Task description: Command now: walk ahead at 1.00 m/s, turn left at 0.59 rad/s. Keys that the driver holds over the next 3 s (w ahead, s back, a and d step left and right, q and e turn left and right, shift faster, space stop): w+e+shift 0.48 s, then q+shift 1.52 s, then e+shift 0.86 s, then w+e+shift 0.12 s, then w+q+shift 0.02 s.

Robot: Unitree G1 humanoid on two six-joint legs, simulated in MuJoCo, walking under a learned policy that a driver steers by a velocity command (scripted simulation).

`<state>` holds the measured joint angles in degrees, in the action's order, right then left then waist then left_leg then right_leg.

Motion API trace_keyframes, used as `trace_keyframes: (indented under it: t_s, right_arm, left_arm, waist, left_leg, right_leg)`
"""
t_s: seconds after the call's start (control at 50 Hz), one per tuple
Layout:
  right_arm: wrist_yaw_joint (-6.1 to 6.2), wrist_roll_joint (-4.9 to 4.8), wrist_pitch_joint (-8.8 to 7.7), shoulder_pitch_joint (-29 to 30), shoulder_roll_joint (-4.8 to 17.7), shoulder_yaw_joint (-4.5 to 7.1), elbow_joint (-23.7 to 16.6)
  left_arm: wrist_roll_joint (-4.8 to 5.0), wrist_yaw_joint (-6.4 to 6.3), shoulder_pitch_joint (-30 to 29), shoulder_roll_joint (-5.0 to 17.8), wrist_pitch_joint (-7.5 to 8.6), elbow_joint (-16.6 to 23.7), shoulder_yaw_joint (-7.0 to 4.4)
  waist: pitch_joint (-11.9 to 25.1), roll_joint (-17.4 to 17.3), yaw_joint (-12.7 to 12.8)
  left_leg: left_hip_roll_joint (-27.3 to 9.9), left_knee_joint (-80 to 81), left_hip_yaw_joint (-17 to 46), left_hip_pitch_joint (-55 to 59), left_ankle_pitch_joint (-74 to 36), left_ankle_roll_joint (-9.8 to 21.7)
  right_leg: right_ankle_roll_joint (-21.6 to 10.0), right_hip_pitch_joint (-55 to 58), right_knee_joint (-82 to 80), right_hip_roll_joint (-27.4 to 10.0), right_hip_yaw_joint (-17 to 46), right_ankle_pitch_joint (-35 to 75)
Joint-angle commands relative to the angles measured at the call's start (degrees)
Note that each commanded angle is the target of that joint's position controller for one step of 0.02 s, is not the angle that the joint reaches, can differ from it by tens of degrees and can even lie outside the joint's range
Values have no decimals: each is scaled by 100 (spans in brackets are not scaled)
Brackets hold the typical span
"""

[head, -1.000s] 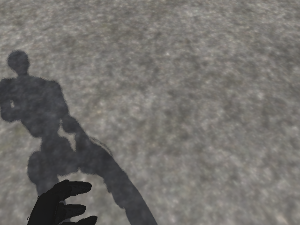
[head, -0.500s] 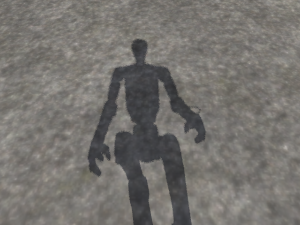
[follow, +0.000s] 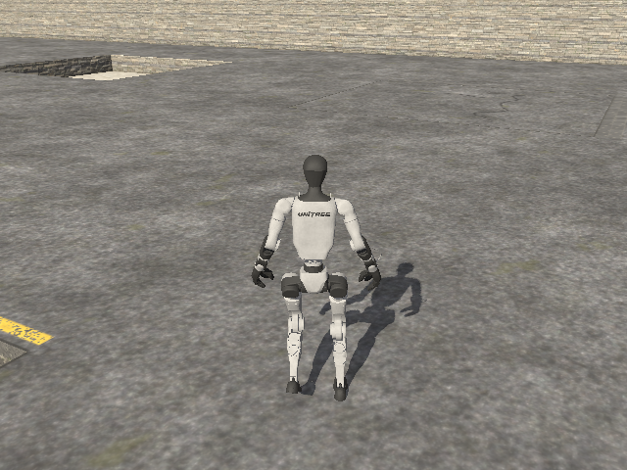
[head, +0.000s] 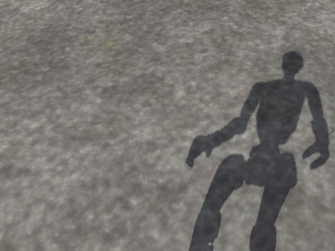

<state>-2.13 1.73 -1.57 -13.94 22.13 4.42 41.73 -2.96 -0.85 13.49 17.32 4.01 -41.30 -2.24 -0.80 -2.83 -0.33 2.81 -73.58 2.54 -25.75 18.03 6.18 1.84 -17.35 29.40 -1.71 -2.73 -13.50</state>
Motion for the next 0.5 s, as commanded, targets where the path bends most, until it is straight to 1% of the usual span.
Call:
trace_keyframes:
  t_s: [0.02,0.04,0.08,0.1,0.12,0.14,0.16,0.18,0.2,0.22,0.24,0.26,0.28,0.3,0.32,0.34,0.36,0.38,0.4,0.42,0.44,0.46,0.48,0.5]
  right_arm:
    - [-178,104,21,317,-346,-224,-697]
    - [-187,110,25,443,-369,-260,-779]
    - [-199,122,-2,995,-197,-287,-1054]
    - [-225,125,-28,1236,-110,-310,-1153]
    - [-278,122,-61,1457,-86,-357,-1217]
    - [-329,101,-101,1679,-149,-412,-1255]
    - [-346,74,-133,1806,-217,-449,-1257]
    - [-322,60,-151,1849,-189,-449,-1232]
    - [-268,51,-169,1775,-118,-426,-1206]
    - [-181,70,-189,1565,12,-367,-1128]
    - [-78,107,-217,905,176,-278,-932]
    - [32,155,-241,-183,332,-176,-579]
    - [175,286,-262,-1080,779,-14,-410]
    - [250,411,-296,-1248,1222,85,-428]
    - [256,255,-241,-1070,1014,74,-483]
    - [250,174,-256,-588,510,-32,-397]
    - [224,121,-301,-350,208,-85,-324]
    - [227,115,-331,-210,73,-106,-274]
    - [236,59,-368,-242,-47,-137,-181]
    - [219,5,-429,-307,-143,-154,-75]
    - [199,-54,-490,-357,-193,-157,35]
    - [191,-97,-537,-435,-242,-159,130]
    - [188,-98,-570,-463,-255,-158,193]
    - [183,-79,-600,-528,-439,-218,277]
  left_arm:
    - [91,103,795,210,208,-209,-50]
    - [117,143,841,266,268,-290,-59]
    - [148,157,848,491,321,-375,-105]
    - [178,165,807,557,317,-403,-119]
    - [224,181,781,592,298,-432,-127]
    - [259,195,864,648,289,-462,-140]
    - [277,214,980,786,289,-500,-168]
    - [273,228,1098,937,280,-553,-201]
    - [252,227,1152,1113,265,-598,-241]
    - [254,212,1229,1232,258,-657,-262]
    - [249,188,1313,1346,228,-724,-281]
    - [275,169,1236,1355,192,-723,-283]
    - [278,184,1251,989,201,-587,-187]
    - [384,186,1693,45,189,-313,-23]
    - [404,169,1434,507,124,-241,-118]
    - [348,171,943,597,71,-206,-160]
    - [300,219,755,430,43,-235,-113]
    - [269,263,774,342,-27,-307,-113]
    - [204,308,881,242,-129,-359,-110]
    - [178,342,790,144,-227,-326,-104]
    - [172,375,534,64,-305,-209,-97]
    - [147,409,212,29,-357,-99,-90]
    - [135,451,-29,-9,-381,20,-73]
    - [104,468,-314,-66,-346,139,-38]
  waist:
    - [18,863,98]
    - [-99,834,34]
    - [-393,756,-40]
    - [-497,704,-85]
    - [-559,654,-110]
    - [-593,595,-25]
    - [-608,586,38]
    - [-591,562,60]
    - [-491,632,-4]
    - [-229,670,-126]
    - [282,731,-461]
    - [839,699,-1002]
    - [1517,277,-1319]
    - [2272,-1181,-791]
    - [2282,-875,-813]
    - [1159,-380,-583]
    - [543,-183,-424]
    - [347,-217,-233]
    - [192,-268,-63]
    - [62,-313,22]
    - [-107,-254,80]
    - [-275,-185,68]
    - [-346,-188,95]
    - [-541,-81,114]
  left_leg:
    - [-529,138,542,-1685,-215,-80]
    - [-463,347,637,-1816,-325,-116]
    - [-405,1165,644,-2040,-714,-214]
    - [-466,1835,402,-1857,-1049,-255]
    - [-573,2557,-73,-1379,-1425,-272]
    - [-536,3055,-386,-705,-1682,-264]
    - [-468,3280,-502,-151,-1793,-247]
    - [-404,3441,-546,62,-1733,-227]
    - [-340,3648,-528,239,-1529,-195]
    - [-184,3805,-546,585,-1216,-151]
    - [11,3938,-549,1381,-828,-94]
    - [-12,4145,-493,2743,-833,-68]
    - [-1139,4197,584,4188,425,-8]
    - [-2749,4959,3186,5135,2403,117]
    - [-2887,5769,4249,4593,2699,237]
    - [-2542,5741,3182,3805,2171,231]
    - [-2287,5821,2328,3095,1072,218]
    - [-2080,5952,1743,2684,413,137]
    - [-1944,6115,1249,2297,53,85]
    - [-1926,6225,912,2099,-315,72]
    - [-1930,6354,601,2092,-682,49]
    - [-1877,6482,243,2094,-1100,20]
    - [-1827,6570,-105,2107,-1412,-20]
    - [-1556,6550,-514,1891,-2550,-34]
  right_leg:
    - [-764,1168,-1821,-1285,1888,-633]
    - [-876,1082,-1973,-1287,1764,-426]
    - [-1052,913,-2301,-1252,1392,-61]
    - [-1049,790,-2464,-1121,1103,222]
    - [-1019,548,-2683,-945,865,541]
    - [-1013,229,-2928,-875,739,983]
    - [-1039,98,-3046,-935,715,1508]
    - [-1061,334,-2953,-981,673,2136]
    - [-1059,692,-2660,-1051,651,2920]
    - [-1016,1089,-2069,-1047,556,4235]
    - [-958,1283,-1028,-1009,485,5156]
    - [-868,791,433,-778,383,4866]
    - [-817,-438,2314,-414,300,2949]
    - [-779,-1982,4313,201,506,-1442]
    - [-883,-2422,4993,167,810,-1031]
    - [-883,-2734,4886,-134,750,-415]
    - [-819,-2668,4597,-319,678,-128]
    - [-736,-2482,4457,-412,651,-79]
    - [-667,-2290,4396,-505,647,-68]
    - [-625,-2261,4331,-582,634,-76]
    - [-601,-2487,4263,-653,614,-28]
    - [-579,-2723,4216,-700,565,144]
    - [-570,-2877,4105,-701,489,423]
    - [-560,-2783,3704,-571,423,635]
